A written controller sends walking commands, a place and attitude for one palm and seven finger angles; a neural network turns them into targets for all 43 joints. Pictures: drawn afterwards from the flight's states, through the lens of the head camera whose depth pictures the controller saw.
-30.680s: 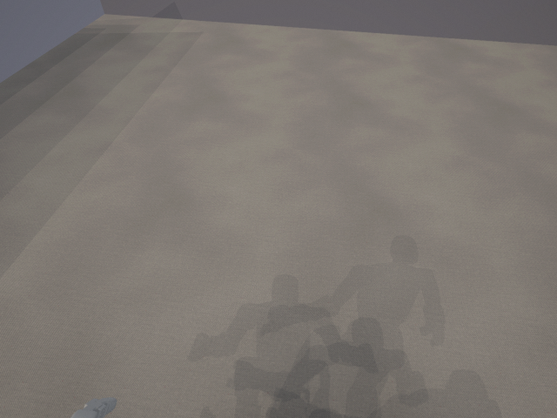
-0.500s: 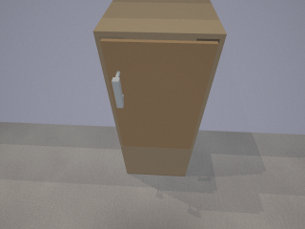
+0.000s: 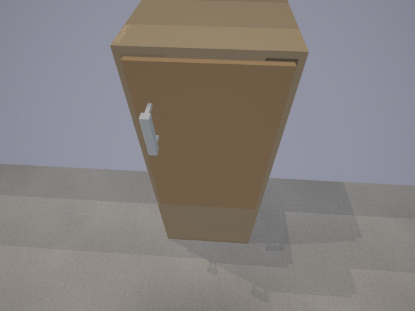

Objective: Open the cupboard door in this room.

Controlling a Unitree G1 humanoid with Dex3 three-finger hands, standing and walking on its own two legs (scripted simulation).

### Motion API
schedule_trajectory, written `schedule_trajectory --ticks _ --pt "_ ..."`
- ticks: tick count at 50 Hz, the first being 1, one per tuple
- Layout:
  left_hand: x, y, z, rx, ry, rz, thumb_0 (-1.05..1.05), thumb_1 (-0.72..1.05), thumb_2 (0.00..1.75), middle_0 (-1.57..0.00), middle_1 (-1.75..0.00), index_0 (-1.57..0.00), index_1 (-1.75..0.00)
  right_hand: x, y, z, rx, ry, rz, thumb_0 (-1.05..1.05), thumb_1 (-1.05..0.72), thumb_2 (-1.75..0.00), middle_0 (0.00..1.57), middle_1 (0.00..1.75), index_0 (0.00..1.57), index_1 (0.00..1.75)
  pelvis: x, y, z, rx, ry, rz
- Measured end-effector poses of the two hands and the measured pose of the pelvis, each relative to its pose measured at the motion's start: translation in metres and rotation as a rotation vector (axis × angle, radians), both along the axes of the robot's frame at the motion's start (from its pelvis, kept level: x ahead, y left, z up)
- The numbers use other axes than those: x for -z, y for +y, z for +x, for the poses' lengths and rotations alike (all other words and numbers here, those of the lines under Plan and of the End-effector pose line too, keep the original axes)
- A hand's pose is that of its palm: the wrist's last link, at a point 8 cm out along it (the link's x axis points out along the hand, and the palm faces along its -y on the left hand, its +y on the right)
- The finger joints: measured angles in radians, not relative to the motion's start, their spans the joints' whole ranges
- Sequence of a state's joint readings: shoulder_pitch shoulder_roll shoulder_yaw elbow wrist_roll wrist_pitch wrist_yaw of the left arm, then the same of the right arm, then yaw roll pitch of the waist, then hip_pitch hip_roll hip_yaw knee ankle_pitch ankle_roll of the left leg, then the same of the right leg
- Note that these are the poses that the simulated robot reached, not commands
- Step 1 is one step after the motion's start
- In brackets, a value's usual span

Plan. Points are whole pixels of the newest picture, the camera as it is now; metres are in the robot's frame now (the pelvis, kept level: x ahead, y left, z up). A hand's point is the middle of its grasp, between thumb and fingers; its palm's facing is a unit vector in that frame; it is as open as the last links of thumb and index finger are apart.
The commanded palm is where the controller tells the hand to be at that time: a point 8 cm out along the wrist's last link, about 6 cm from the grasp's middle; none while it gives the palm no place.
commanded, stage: raise the hand with hooked fingers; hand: left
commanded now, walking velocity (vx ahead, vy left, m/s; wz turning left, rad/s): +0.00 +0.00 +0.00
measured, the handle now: (151, 129) +0.52 +0.17 +0.04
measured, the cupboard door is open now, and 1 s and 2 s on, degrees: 0 0 0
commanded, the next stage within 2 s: none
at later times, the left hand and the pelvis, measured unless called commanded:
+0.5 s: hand out of the picture +0.13 +0.21 -0.04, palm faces +0.17 -0.98 -0.06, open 9.3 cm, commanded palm +0.13 +0.26 -0.03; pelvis -0.03 -0.03 -0.08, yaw +5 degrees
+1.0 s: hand (79, 272) +0.19 +0.25 -0.01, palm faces -0.03 -1.00 -0.06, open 12.3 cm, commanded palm +0.16 +0.31 +0.02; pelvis -0.04 +0.01 -0.06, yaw +3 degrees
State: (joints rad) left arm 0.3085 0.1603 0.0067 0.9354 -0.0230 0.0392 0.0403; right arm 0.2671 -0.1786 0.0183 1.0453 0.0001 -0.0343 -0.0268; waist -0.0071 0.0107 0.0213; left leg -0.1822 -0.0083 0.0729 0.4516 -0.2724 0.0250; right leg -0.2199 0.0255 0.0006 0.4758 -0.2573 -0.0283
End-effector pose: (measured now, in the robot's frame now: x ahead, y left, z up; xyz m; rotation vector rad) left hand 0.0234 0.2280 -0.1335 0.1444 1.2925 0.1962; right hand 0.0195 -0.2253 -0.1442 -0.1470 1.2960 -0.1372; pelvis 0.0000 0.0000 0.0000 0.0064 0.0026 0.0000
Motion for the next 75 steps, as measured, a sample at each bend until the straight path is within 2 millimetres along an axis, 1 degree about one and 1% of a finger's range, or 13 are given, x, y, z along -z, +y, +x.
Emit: schedule_trajectory --ticks 6,10,13,16,21,25,31,35,42,51,62,68,75 --pt "-0.108 0.012 0.121 -0.078 -0.789 0.072 0.02 0.88 0.88 -0.21 -0.33 -0.2 -0.33 -0.021 -0.02 0.07 -0.05 -0.382 -0.064 0.01 -0.9 -0.9 0.2 0.3 0.21 0.3 0.007 -0.004 0.003 -0.056 0.016 0.005" --pt "-0.148 0.005 0.161 0.028 -1.15 0.013 0.01 0.81 0.85 -0.21 -0.36 -0.2 -0.37 -0.039 -0.034 0.126 -0.081 -0.606 -0.078 0.01 -0.9 -0.9 0.2 0.3 0.21 0.3 0.02 -0.01 -0.001 -0.046 0.086 0.011" --pt "-0.138 -0.004 0.152 0.142 -1.249 -0.068 0.01 0.75 0.83 -0.21 -0.4 -0.21 -0.4 -0.055 -0.042 0.16 -0.124 -0.73 -0.092 0.01 -0.9 -0.9 0.2 0.3 0.21 0.3 0.035 -0.018 -0.006 -0.036 0.132 0.02" --pt "-0.105 -0.007 0.121 0.211 -1.182 -0.134 0.0 0.68 0.8 -0.22 -0.44 -0.21 -0.45 -0.065 -0.047 0.186 -0.185 -0.81 -0.116 0.01 -0.9 -0.9 0.2 0.3 0.2 0.3 0.049 -0.025 -0.01 -0.042 0.164 0.021" --pt "-0.077 0.017 0.07 0.091 -1.119 -0.088 0.01 0.56 0.75 -0.23 -0.52 -0.23 -0.52 -0.059 -0.044 0.207 -0.268 -0.843 -0.147 0.01 -0.9 -0.9 0.2 0.3 0.2 0.3 0.068 -0.03 -0.017 -0.069 0.193 -0.005" --pt "-0.101 0.035 0.072 0.092 -1.294 0.014 0.02 0.47 0.71 -0.24 -0.58 -0.23 -0.58 -0.033 -0.028 0.2 -0.305 -0.796 -0.121 0.01 -0.9 -0.9 0.2 0.3 0.2 0.3 0.08 -0.029 -0.025 -0.091 0.198 -0.038" --pt "-0.118 0.031 0.131 0.316 -1.321 -0.119 0.01 0.33 0.66 -0.24 -0.66 -0.24 -0.67 0.005 -0.002 0.152 -0.244 -0.676 -0.031 0.01 -0.9 -0.9 0.2 0.3 0.21 0.3 0.083 -0.022 -0.039 -0.085 0.197 -0.055" --pt "-0.118 0.034 0.154 0.33 -1.161 -0.204 0.01 0.24 0.62 -0.25 -0.72 -0.25 -0.73 0.007 0.003 0.11 -0.141 -0.604 -0.005 0.02 -0.9 -0.9 0.21 0.3 0.21 0.3 0.071 -0.013 -0.039 -0.057 0.193 -0.038" --pt "-0.142 0.069 0.142 0.157 -1.239 -0.06 0.01 0.08 0.55 -0.26 -0.83 -0.26 -0.83 -0.005 -0.008 0.07 -0.102 -0.529 -0.067 0.02 -0.9 -0.9 0.21 0.3 0.21 0.3 0.058 0.001 -0.035 -0.043 0.187 -0.03" --pt "-0.132 0.074 0.147 0.257 -1.211 -0.118 0.0 -0.14 0.46 -0.28 -0.96 -0.27 -0.97 -0.025 -0.012 0.093 -0.167 -0.598 -0.151 0.02 -0.9 -0.9 0.2 0.3 0.21 0.3 0.057 0.015 -0.037 -0.059 0.164 -0.049" --pt "-0.174 0.112 0.168 0.2 -1.29 -0.066 0.0 -0.39 0.35 -0.3 -1.13 -0.29 -1.13 -0.053 0.023 0.135 -0.219 -0.73 -0.088 0.02 -0.9 -0.9 0.2 0.3 0.21 0.3 0.044 0.021 -0.029 -0.066 0.125 -0.057" --pt "-0.169 0.119 0.176 0.193 -1.214 -0.102 -0.01 -0.46 0.32 -0.3 -1.17 -0.3 -1.18 -0.051 0.03 0.137 -0.236 -0.702 -0.071 0.01 -0.9 -0.9 0.21 0.3 0.21 0.3 0.04 0.022 -0.027 -0.067 0.119 -0.055" --pt "-0.189 0.129 0.194 0.195 -1.295 -0.076 -0.01 -0.49 0.3 -0.3 -1.19 -0.3 -1.19 -0.046 0.02 0.125 -0.225 -0.627 -0.093 0.02 -0.9 -0.9 0.21 0.3 0.21 0.3 0.036 0.018 -0.024 -0.066 0.114 -0.054"
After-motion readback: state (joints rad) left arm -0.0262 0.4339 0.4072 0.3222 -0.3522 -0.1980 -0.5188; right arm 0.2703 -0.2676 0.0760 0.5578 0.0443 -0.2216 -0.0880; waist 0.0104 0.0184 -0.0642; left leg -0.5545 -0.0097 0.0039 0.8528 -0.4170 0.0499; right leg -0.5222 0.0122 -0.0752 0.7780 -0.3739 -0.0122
